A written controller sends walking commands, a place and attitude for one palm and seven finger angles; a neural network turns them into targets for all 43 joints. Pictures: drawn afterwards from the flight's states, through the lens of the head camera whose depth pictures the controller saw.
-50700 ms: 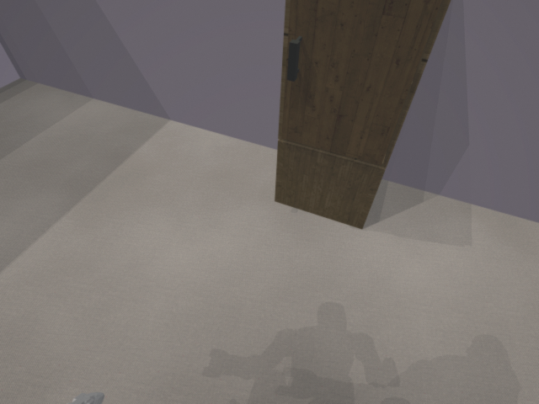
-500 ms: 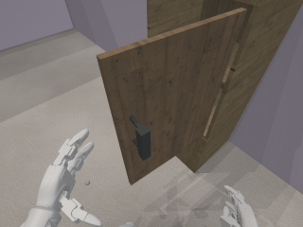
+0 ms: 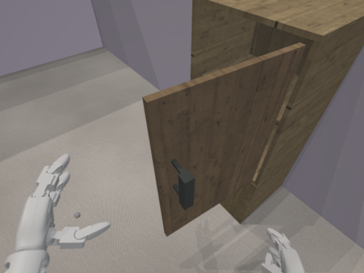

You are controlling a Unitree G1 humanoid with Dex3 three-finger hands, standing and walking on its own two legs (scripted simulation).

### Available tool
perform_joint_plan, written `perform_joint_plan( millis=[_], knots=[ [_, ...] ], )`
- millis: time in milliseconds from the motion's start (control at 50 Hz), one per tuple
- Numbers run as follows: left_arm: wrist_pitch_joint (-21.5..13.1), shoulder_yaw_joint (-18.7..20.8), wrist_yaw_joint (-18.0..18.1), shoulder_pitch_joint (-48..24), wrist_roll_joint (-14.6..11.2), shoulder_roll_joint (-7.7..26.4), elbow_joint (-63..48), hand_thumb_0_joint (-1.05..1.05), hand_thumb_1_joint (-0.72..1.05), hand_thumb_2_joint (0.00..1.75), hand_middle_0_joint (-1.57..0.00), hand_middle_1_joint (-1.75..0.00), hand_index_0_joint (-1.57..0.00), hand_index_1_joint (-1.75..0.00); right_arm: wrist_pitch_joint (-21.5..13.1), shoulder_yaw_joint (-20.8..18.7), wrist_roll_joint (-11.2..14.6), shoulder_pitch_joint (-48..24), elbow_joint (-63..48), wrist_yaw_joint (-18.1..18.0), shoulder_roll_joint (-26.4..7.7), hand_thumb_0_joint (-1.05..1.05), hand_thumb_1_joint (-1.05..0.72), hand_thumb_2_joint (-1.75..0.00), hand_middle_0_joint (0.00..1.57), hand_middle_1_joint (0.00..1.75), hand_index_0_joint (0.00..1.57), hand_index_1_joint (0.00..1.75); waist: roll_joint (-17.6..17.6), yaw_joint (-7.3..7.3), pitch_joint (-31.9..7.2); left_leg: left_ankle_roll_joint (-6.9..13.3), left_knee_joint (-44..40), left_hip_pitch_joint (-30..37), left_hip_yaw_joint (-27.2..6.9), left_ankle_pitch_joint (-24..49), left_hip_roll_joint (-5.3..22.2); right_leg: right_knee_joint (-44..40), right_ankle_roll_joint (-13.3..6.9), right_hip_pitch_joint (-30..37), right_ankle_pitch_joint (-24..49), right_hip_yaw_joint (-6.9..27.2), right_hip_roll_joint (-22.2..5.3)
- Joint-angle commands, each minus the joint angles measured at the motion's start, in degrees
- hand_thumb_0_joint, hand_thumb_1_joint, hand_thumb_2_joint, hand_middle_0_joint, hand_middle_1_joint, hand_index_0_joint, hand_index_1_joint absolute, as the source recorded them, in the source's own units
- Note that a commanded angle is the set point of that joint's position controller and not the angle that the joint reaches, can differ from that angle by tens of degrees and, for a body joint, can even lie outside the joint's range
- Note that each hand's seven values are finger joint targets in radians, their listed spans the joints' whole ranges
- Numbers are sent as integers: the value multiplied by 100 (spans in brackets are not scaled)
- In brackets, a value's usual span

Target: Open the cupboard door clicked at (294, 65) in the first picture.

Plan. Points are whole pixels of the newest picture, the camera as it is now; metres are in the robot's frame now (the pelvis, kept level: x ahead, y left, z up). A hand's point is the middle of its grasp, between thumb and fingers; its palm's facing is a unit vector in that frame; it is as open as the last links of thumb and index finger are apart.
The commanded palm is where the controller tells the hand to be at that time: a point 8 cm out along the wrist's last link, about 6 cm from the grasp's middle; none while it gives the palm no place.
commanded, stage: draw the hand back to the body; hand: left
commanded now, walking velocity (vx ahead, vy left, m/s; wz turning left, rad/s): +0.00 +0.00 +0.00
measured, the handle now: (181, 183) +0.32 +0.04 +0.02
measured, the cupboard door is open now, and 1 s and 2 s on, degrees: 84 84 84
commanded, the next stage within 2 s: step back with the hand held close in 0.76 s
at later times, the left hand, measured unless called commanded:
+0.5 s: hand (44, 183) +0.21 +0.25 +0.17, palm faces +0.45 -0.79 -0.40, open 8.0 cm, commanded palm +0.16 +0.28 +0.19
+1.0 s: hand (49, 180) +0.21 +0.24 +0.18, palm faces +0.43 -0.78 -0.44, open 7.4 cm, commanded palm +0.15 +0.27 +0.19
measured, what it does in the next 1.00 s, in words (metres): stands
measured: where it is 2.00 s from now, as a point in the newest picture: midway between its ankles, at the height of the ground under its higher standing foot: outside the picture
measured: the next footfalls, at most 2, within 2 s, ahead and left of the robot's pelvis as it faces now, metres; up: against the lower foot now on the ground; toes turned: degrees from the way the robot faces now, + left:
none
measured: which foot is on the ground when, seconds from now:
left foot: down 0.00-1.00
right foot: down 0.00-1.00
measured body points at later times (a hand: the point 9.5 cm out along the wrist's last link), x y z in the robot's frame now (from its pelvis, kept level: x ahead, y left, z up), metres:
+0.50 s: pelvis +0.02 -0.01 +0.02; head +0.00 -0.03 +0.47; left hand +0.18 +0.29 +0.19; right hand +0.20 -0.23 -0.07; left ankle +0.02 +0.09 -0.72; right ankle -0.04 -0.12 -0.72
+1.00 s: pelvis +0.01 -0.03 +0.02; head +0.00 -0.04 +0.47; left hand +0.18 +0.28 +0.20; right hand +0.19 -0.25 -0.07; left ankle +0.02 +0.09 -0.72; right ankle -0.04 -0.12 -0.72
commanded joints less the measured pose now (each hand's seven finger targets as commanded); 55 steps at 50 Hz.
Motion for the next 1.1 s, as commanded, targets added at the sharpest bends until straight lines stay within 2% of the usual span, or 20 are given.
perform_joint_plan(
  millis=[0, 20, 100, 140, 220, 360, 420, 580, 620, 740, 800, 840, 860, 880, 900, 920, 940, 980, 1060, 1080],
  knots=[
    [-449, 724, 143, -504, 14, 799, -1291, 0, 27, 63, -18, -30, -18, -30, -404, -313, -30, -794, -807, -21, -628, 0, -90, -90, 20, 30, 20, 30, 38, -29, -261, -88, -1050, 1136, -361, 1277, 187, -846, -135, -165, 1301, -15, 2],
    [-461, 753, 139, -517, 19, 802, -1319, 0, 31, 64, -18, -30, -18, -30, -412, -317, -36, -812, -786, 0, -633, 0, -90, -90, 20, 30, 20, 30, 162, -14, -241, -97, -1108, 1199, -344, 1393, 186, -889, -139, -96, 1372, -9, 3],
    [-478, 977, 123, -462, -2, 858, -1247, 0, 44, 70, -18, -30, -18, -30, -412, -355, -45, -861, -683, 62, -635, 0, -90, -90, 20, 30, 20, 30, 74, 11, -116, -121, -1301, 1345, -308, 1640, 219, -1061, -129, 119, 1526, -19, 18],
    [-500, 1149, 116, -554, -8, 954, -1321, 0, 51, 74, -19, -30, -19, -30, -405, -375, -52, -880, -652, 79, -644, 0, -90, -90, 20, 30, 20, 30, 184, 33, -166, -125, -1346, 1444, -273, 1786, 215, -1122, -124, 217, 1650, 2, 18],
    [-519, 1463, 110, -597, -45, 1100, -1299, 0, 65, 80, -19, -30, -19, -30, -362, -415, -59, -908, -589, 102, -644, 0, -90, -90, 20, 30, 20, 30, 81, 63, -216, -113, -1386, 1568, -194, 2065, 210, -1227, -111, 397, 1943, 14, 21],
    [-589, 1927, 138, -941, -102, 1358, -1232, 0, 90, 90, -20, -30, -20, -30, -347, -463, -55, -970, -466, 107, -642, 0, -90, -90, 20, 30, 20, 30, 125, 74, -117, -93, -1454, 1646, -101, 1848, 157, -1410, -100, 473, 1961, 33, 23],
    [-554, 1624, 65, -743, -116, 1035, -967, 0, 90, 90, -20, -30, -20, -30, -324, -490, -51, -987, -455, 135, -665, 0, -90, -90, 20, 30, 20, 30, -2, 51, 23, -65, -1446, 1676, -61, 1978, 158, -1435, -70, 443, 2108, 42, 15],
    [-620, 1904, 91, -913, -89, 1419, -1213, 0, 90, 90, -20, -30, -20, -30, -334, -529, -73, -1063, -420, 95, -664, 0, -90, -90, 20, 30, 20, 30, 19, 115, -172, -16, -1361, 1766, 40, 2004, 95, -1519, -63, 597, 2399, 127, -26],
    [-639, 1835, 87, -881, -91, 1322, -1256, 0, 90, 90, -20, -30, -20, -30, -359, -519, -64, -1070, -408, 95, -623, 0, -90, -90, 20, 30, 20, 30, 201, 92, -136, -26, -1352, 1815, 58, 2082, 93, -1498, -56, 569, 2484, 136, -33],
    [-639, 1784, 73, -824, -121, 1233, -1046, 0, 90, 90, -20, -30, -20, -30, -369, -528, -57, -1078, -373, 91, -620, 0, -90, -90, 20, 30, 20, 30, 111, 78, 68, -34, -1417, 1803, 59, 1881, 112, -1580, -38, 456, 2267, 133, -12],
    [-655, 1796, 62, -819, -136, 1234, -961, 0, 90, 90, -20, -30, -20, -30, -362, -548, -61, -1096, -370, 76, -630, 0, -90, -90, 20, 30, 20, 30, -155, 85, 53, -9, -1434, 1792, 69, 1801, 112, -1606, -19, 485, 2248, 151, -17],
    [-684, 1803, 55, -842, -130, 1239, -1001, 0, 90, 90, -20, -30, -20, -30, -364, -556, -60, -1089, -362, 84, -632, 0, -90, -90, 20, 30, 20, 30, -135, 83, -9, 3, -1420, 1823, 77, 1869, 100, -1603, -19, 518, 2340, 166, -16],
    [-733, 1937, 73, -1210, -131, 1450, -1320, 0, 90, 90, -20, -30, -20, -30, -387, -550, -56, -1119, -375, 82, -632, 0, -90, -90, 20, 30, 20, 30, -26, 92, -114, 3, -1403, 1866, 86, 1858, 85, -1623, -19, 538, 2356, 189, -32],
    [-1028, 2872, 159, -2196, -25, 2444, -1507, 0, 90, 90, -20, -30, -20, -30, -267, -486, -6, -917, -550, 96, -671, 0, -90, -90, 20, 30, 20, 30, 225, -150, 485, 32, -1225, 1572, -56, 1558, 152, -1912, -31, 43, 2809, 608, -318],
    [-1033, 2395, 62, -1365, -68, 1792, -920, 0, 90, 90, -20, -30, -20, -30, -186, -548, -42, -1039, -375, 99, -666, 0, -90, -90, 20, 30, 20, 30, -275, -171, 283, 51, -1028, 1544, -94, 1571, 180, -1877, -1, 62, 3187, 692, -449],
    [-980, 2095, -3, -797, -41, 1445, -682, 0, 90, 90, -20, -30, -20, -30, -95, -589, -44, -991, -429, 114, -706, 0, -90, -90, 20, 30, 20, 30, -443, -189, 142, 50, -968, 1605, -35, 1749, 191, -1774, 41, 142, 3531, 649, -471],
    [-969, 1937, -37, -604, -33, 1299, -744, 0, 90, 90, -20, -30, -20, -30, -22, -610, -41, -987, -488, 133, -732, 0, -90, -90, 20, 30, 20, 30, -370, -202, 4, 47, -975, 1601, -1, 1965, 216, -1657, 93, 215, 3727, 591, -472],
    [-966, 1952, -20, -377, -14, 1324, -867, 0, 90, 90, -20, -30, -20, -30, 87, -650, -40, -1002, -536, 123, -761, 0, -90, -90, 20, 30, 20, 30, -136, -186, -287, 46, -1037, 1694, 38, 2448, 293, -1478, 148, 340, 3882, 452, -444],
    [-909, 2123, 61, -261, -14, 1559, -1171, 0, 90, 90, -20, -30, -20, -30, 284, -689, 3, -1011, -696, 97, -724, 0, -90, -90, 20, 30, 20, 30, -398, -220, -543, 12, -1018, 1655, 32, 2798, 409, -1300, 161, 326, 3905, 457, -393],
    [-926, 2257, 104, -285, -6, 1731, -1279, 0, 90, 90, -20, -30, -20, -30, 310, -697, 1, -1053, -681, 63, -737, 0, -90, -90, 20, 30, 20, 30, -199, -204, -535, 13, -1076, 1607, -14, 2878, 427, -1241, 111, 351, 3811, 428, -392]
  ],
)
